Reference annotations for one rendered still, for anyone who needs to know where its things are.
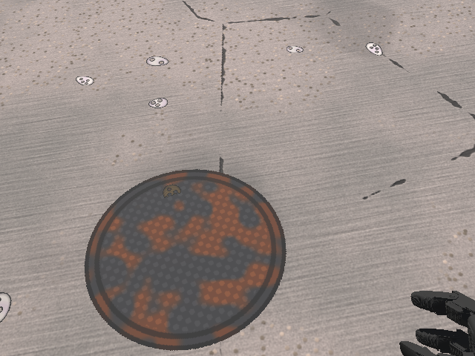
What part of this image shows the right robot hand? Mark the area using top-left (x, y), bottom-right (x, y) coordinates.
top-left (399, 291), bottom-right (475, 356)

